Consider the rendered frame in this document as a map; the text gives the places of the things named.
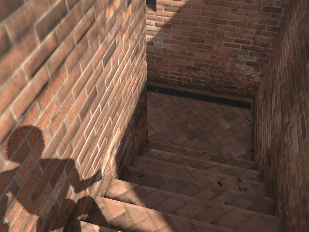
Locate stairs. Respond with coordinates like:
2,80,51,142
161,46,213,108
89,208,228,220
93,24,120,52
70,139,285,232

